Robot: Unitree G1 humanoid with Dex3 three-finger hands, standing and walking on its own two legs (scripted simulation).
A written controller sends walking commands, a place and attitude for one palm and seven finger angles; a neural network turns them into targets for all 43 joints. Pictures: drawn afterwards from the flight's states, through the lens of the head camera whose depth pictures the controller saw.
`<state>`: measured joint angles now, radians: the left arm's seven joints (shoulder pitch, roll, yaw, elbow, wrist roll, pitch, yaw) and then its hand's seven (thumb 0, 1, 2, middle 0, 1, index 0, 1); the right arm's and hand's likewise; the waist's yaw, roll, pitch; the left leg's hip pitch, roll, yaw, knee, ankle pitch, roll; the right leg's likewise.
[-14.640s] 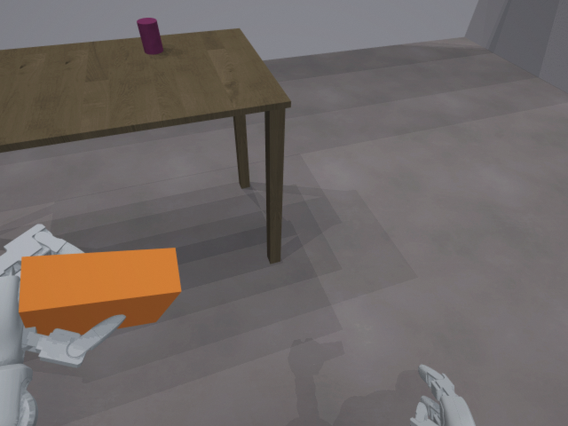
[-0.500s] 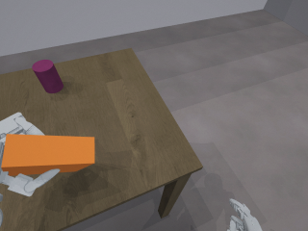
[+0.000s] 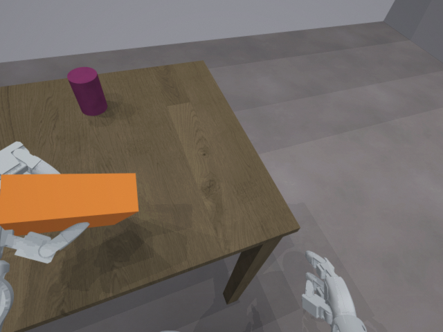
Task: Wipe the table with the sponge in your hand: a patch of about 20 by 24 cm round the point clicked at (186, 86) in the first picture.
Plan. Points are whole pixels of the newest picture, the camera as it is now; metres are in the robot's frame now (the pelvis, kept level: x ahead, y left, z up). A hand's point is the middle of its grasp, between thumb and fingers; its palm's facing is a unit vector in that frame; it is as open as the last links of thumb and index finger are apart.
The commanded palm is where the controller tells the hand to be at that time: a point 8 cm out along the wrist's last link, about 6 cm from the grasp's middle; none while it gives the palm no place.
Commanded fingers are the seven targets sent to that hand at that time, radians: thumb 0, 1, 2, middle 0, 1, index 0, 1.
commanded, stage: shuffle to correct the standing spot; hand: left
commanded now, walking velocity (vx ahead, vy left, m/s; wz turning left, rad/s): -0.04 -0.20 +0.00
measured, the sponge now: (90, 204) +0.25 +0.22 +0.14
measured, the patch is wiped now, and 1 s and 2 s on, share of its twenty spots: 0.00 0.00 0.00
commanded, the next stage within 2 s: none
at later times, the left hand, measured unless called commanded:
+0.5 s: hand (107, 218) +0.22 +0.18 +0.15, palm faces +0.29 -0.87 -0.40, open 9.2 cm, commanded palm +0.16 +0.22 +0.18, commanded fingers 0.00 0.10 1.30 -1.20 -1.60 -1.20 -1.60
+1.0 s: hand (104, 218) +0.22 +0.18 +0.16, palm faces +0.30 -0.87 -0.39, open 9.2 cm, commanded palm +0.16 +0.22 +0.18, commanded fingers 0.00 0.10 1.30 -1.20 -1.60 -1.20 -1.60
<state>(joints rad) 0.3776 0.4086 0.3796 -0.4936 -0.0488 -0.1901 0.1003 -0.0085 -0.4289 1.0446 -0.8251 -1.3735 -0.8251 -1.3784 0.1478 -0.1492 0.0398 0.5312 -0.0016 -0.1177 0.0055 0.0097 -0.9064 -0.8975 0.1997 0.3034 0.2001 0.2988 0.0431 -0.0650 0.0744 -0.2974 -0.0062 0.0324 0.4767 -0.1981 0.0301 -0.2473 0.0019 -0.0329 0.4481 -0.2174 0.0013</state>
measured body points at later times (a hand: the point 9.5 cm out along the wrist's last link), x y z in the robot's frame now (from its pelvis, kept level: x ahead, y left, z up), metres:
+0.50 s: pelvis +0.00 -0.06 -0.01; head +0.03 -0.04 +0.44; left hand +0.20 +0.23 +0.18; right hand +0.15 -0.31 -0.08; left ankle +0.03 +0.09 -0.74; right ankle +0.01 -0.12 -0.74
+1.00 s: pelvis +0.00 -0.06 +0.00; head +0.03 -0.04 +0.44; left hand +0.20 +0.23 +0.18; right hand +0.18 -0.29 -0.08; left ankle +0.03 +0.09 -0.74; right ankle +0.01 -0.12 -0.74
